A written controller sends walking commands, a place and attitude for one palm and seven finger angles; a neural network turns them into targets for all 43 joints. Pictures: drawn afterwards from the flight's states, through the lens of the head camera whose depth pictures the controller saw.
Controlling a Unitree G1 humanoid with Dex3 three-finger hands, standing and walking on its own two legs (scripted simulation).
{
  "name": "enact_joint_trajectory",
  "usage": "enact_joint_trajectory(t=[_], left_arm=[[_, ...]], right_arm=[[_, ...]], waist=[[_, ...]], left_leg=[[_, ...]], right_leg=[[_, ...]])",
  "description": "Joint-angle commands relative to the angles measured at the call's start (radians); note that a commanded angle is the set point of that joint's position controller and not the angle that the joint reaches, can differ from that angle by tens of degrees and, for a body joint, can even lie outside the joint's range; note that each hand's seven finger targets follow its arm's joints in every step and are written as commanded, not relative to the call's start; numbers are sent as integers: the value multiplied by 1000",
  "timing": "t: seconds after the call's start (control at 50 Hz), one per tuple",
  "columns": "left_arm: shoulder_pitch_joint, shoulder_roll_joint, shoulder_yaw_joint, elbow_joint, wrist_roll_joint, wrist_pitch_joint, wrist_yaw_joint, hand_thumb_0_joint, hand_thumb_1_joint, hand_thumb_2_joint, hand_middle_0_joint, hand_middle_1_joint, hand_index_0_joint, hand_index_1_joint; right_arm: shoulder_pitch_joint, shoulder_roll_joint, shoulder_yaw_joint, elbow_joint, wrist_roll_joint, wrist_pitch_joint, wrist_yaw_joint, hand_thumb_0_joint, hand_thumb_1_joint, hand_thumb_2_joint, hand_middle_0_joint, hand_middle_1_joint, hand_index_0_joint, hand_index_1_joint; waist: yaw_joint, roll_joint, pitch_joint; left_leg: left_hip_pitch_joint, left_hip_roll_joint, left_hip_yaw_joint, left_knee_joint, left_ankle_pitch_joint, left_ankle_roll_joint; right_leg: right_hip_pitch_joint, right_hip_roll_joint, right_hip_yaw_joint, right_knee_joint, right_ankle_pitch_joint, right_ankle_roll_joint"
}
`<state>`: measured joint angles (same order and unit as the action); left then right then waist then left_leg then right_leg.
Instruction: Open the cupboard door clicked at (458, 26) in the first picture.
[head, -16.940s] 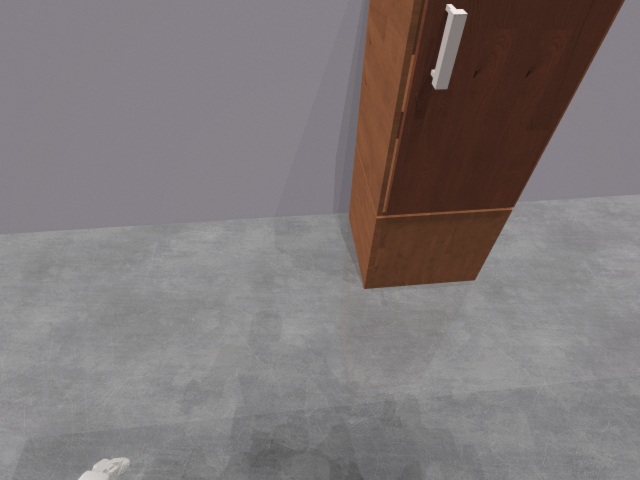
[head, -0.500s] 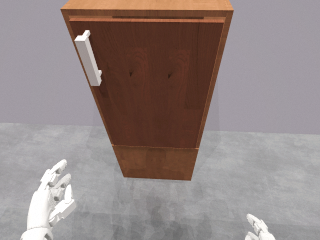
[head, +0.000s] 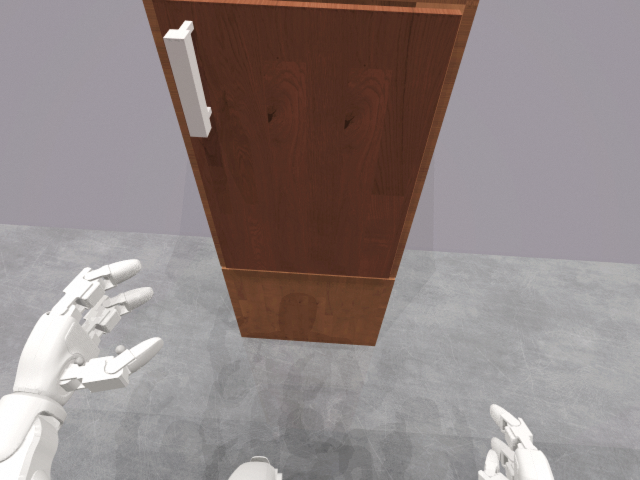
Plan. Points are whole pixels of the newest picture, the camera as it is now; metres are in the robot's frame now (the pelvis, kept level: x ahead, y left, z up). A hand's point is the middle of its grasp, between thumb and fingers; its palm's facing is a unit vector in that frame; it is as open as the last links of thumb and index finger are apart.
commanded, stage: raise the hand with hooked fingers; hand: left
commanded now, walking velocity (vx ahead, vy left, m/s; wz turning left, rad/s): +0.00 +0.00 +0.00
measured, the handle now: (194, 80) +0.59 +0.22 +0.19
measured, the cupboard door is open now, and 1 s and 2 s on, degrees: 0 0 0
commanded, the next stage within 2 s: move the hooked fingers beside the handle in 1.40 s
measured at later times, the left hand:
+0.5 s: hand (57, 282) +0.27 +0.28 +0.15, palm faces +0.04 -1.00 -0.06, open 13.2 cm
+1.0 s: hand (39, 202) +0.31 +0.28 +0.22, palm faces +0.03 -1.00 -0.08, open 14.0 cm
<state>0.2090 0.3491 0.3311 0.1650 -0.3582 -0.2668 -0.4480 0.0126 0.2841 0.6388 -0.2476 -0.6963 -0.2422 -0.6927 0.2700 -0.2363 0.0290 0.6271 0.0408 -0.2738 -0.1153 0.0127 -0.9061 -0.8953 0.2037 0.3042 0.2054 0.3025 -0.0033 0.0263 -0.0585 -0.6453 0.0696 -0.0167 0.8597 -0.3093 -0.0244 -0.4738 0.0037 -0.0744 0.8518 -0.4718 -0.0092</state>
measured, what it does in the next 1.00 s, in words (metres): stands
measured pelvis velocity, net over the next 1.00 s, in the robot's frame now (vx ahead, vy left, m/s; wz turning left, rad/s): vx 0.02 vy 0.00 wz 0.02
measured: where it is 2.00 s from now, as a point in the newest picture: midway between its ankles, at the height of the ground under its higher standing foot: outside the picture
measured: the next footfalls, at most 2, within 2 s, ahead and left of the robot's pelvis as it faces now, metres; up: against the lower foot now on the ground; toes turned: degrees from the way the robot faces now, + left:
none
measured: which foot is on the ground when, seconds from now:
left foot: down 0.00-1.00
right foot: down 0.00-1.00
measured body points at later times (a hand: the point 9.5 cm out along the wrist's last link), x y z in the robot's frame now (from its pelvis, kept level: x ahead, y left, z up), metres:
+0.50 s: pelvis +0.01 +0.02 +0.03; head +0.01 +0.02 +0.48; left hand +0.26 +0.34 +0.15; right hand +0.21 -0.20 -0.03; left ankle +0.07 +0.13 -0.70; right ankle -0.02 -0.11 -0.70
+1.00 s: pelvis +0.02 +0.00 +0.04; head +0.00 -0.02 +0.49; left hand +0.30 +0.34 +0.23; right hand +0.20 -0.23 -0.04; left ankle +0.07 +0.13 -0.70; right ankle -0.02 -0.11 -0.70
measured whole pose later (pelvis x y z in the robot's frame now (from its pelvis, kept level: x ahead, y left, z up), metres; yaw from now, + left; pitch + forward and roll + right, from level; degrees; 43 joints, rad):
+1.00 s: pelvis +0.02 +0.00 +0.04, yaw +1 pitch -1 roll -1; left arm -0.20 0.51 0.46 0.26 -0.35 0.11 -0.50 -0.01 -0.50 0.30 -0.30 -1.20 -0.30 -1.19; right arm 0.25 -0.28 0.08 0.62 0.08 -0.22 -0.12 0.01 -0.91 -0.90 0.20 0.30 0.20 0.30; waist 0.04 0.06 -0.03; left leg -0.32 0.04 0.00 0.53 -0.19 -0.02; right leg -0.14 -0.01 -0.08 0.51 -0.34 0.00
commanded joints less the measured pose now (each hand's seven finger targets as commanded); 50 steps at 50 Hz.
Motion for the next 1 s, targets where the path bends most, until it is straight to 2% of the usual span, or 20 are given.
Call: enact_joint_trajectory(t=[0.0, 0.12, 0.16, 0.22, 0.26, 0.28, 0.32, 0.34, 0.48, 0.52, 0.54, 0.6, 0.64, 0.72, 0.76, 0.84, 0.88, 0.9, 0.94, 0.98], left_arm=[[-43, 198, 142, -234, -42, -32, 37, 0, 60, 540, -260, -840, -260, -840], [-119, 191, 115, -246, -36, 0, 47, 0, -80, 480, -270, -930, -270, -930], [-191, 213, 115, -281, -28, 12, 44, 0, -127, 460, -273, -960, -273, -960], [-230, 225, 121, -325, -18, 29, 50, 0, -197, 430, -278, -1005, -278, -1005], [-252, 227, 116, -335, -13, 48, 50, 0, -243, 410, -282, -1035, -282, -1035], [-253, 226, 119, -308, -15, 63, 50, 0, -267, 400, -283, -1050, -283, -1050], [-286, 235, 129, -286, -16, 91, 48, 0, -313, 380, -287, -1080, -287, -1080], [-302, 259, 146, -271, -17, 108, 43, 0, -337, 370, -288, -1095, -288, -1095], [-417, 285, 155, -243, -19, 192, 14, 0, -500, 300, -300, -1200, -300, -1200], [-466, 298, 151, -269, -13, 199, 12, 0, -500, 300, -300, -1200, -300, -1200], [-468, 309, 159, -248, -15, 208, 9, 0, -500, 300, -300, -1200, -300, -1200], [-506, 337, 180, -231, -14, 226, 3, 0, -500, 300, -300, -1200, -300, -1200], [-541, 369, 198, -225, -11, 241, 0, 0, -500, 300, -300, -1200, -300, -1200], [-610, 378, 189, -171, -11, 273, -15, 0, -500, 300, -300, -1200, -300, -1200], [-650, 405, 202, -174, -13, 280, -19, 0, -500, 300, -300, -1200, -300, -1200], [-686, 430, 216, -136, -18, 301, -34, 0, -500, 300, -300, -1200, -300, -1200], [-716, 463, 237, -128, -12, 312, -38, 0, -500, 300, -300, -1200, -300, -1200], [-690, 435, 219, -92, -13, 322, -44, 0, -500, 300, -300, -1200, -300, -1200], [-638, 407, 205, -49, -21, 338, -52, 0, -500, 300, -300, -1200, -300, -1200], [-635, 409, 202, -34, -19, 354, -58, 0, -500, 300, -300, -1200, -300, -1200]], right_arm=[[-84, -142, -60, -177, 6, -71, 5, 0, -900, -900, 200, 300, 200, 300], [-69, -159, -56, -170, 11, -81, 6, 0, -900, -900, 200, 300, 200, 300], [-76, -161, -52, -169, 13, -80, 2, 0, -900, -900, 200, 300, 200, 300], [-80, -156, -48, -164, 14, -85, -6, 0, -900, -900, 200, 300, 200, 300], [-84, -155, -40, -165, 13, -84, -5, 0, -900, -900, 200, 300, 200, 300], [-83, -155, -39, -163, 14, -81, -7, 0, -900, -900, 200, 300, 200, 300], [-93, -155, -35, -161, 17, -75, -11, 0, -900, -900, 200, 300, 200, 300], [-92, -159, -32, -161, 16, -70, -12, 0, -900, -900, 200, 300, 200, 300], [-116, -150, -18, -176, 24, -43, -16, 0, -900, -900, 200, 300, 200, 300], [-122, -149, -14, -179, 25, -41, -19, 0, -900, -900, 200, 300, 200, 300], [-118, -150, -12, -178, 24, -38, -19, 0, -900, -900, 200, 300, 200, 300], [-125, -150, -10, -175, 27, -32, -22, 0, -900, -900, 200, 300, 200, 300], [-131, -150, -5, -173, 27, -28, -23, 0, -900, -900, 200, 300, 200, 300], [-139, -151, -2, -172, 36, -21, -26, 0, -900, -900, 200, 300, 200, 300], [-145, -150, 1, -175, 39, -23, -26, 0, -900, -900, 200, 300, 200, 300], [-142, -152, 1, -172, 42, -19, -24, 0, -900, -900, 200, 300, 200, 300], [-143, -154, -1, -174, 45, -19, -21, 0, -900, -900, 200, 300, 200, 300], [-143, -153, -1, -174, 45, -17, -19, 0, -900, -900, 200, 300, 200, 300], [-135, -154, -5, -175, 49, -10, -12, 0, -900, -900, 200, 300, 200, 300], [-139, -162, -9, -180, 53, -3, -8, 0, -900, -900, 200, 300, 200, 300]], waist=[[44, 61, -179], [17, 10, -134], [19, 64, -145], [20, 94, -185], [21, 96, -167], [21, 65, -155], [23, 79, -128], [31, 66, -121], [29, 87, -123], [26, 102, -138], [28, 77, -130], [29, 73, -141], [38, 106, -134], [28, 78, -109], [33, 85, -117], [36, 46, -135], [40, 60, -153], [38, 61, -139], [43, 11, -114], [43, -8, -106]], left_leg=[[268, -55, -2, -167, 101, 51], [300, -53, -14, -215, 56, 52], [335, -54, -18, -235, 55, 51], [403, -50, -26, -256, 87, 50], [413, -50, -31, -273, 100, 46], [414, -49, -34, -283, 97, 46], [419, -50, -38, -303, 75, 43], [419, -54, -40, -310, 81, 44], [477, -60, -28, -337, 123, 44], [504, -60, -31, -347, 125, 44], [501, -62, -30, -349, 126, 46], [521, -64, -27, -359, 147, 47], [529, -70, -25, -365, 154, 47], [528, -71, -24, -384, 129, 48], [539, -76, -21, -386, 142, 52], [548, -80, -14, -381, 180, 55], [559, -84, -9, -381, 193, 58], [552, -84, -7, -381, 193, 57], [534, -86, 0, -376, 203, 58], [516, -85, 4, -372, 192, 59]], right_leg=[[-24, 20, 29, -212, 175, 11], [-36, 31, 7, -244, 148, 14], [-19, 31, 4, -250, 146, 7], [11, 32, -4, -259, 184, 2], [32, 36, -12, -269, 204, -1], [35, 37, -14, -278, 209, 1], [38, 37, -15, -295, 196, 1], [59, 42, -15, -305, 203, -3], [103, 38, -9, -357, 255, -3], [113, 38, -7, -368, 252, -4], [123, 45, -6, -379, 256, -4], [139, 40, -4, -394, 281, -3], [157, 40, 2, -410, 286, -7], [151, 35, 3, -434, 264, -2], [165, 32, 12, -447, 280, -3], [195, 30, 18, -454, 329, 1], [196, 26, 20, -453, 353, 3], [192, 25, 21, -451, 358, 3], [195, 24, 22, -453, 380, 8], [173, 19, 30, -449, 382, 17]])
